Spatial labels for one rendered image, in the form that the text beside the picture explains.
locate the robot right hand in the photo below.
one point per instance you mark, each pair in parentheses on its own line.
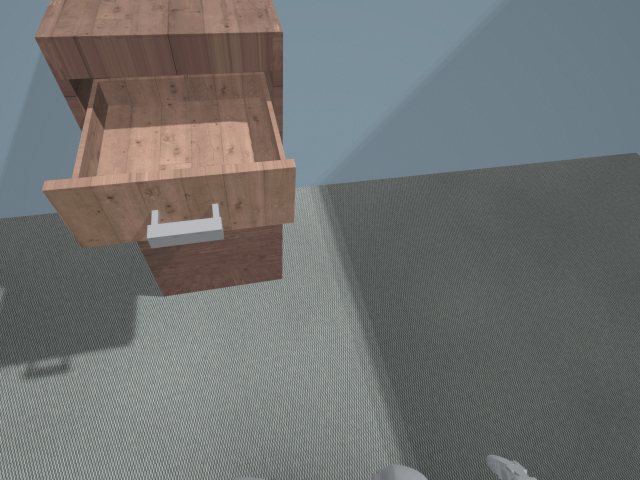
(506,469)

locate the handle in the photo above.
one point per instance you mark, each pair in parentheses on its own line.
(184,232)

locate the drawer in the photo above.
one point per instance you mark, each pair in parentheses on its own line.
(176,144)

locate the cabinet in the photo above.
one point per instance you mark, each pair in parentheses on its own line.
(83,40)

